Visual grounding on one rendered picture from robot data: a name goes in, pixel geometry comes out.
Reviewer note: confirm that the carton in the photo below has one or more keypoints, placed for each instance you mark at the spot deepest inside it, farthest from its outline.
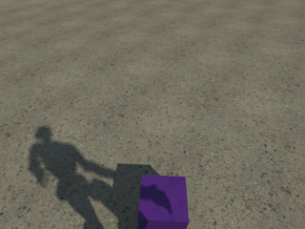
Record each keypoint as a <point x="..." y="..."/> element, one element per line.
<point x="163" y="203"/>

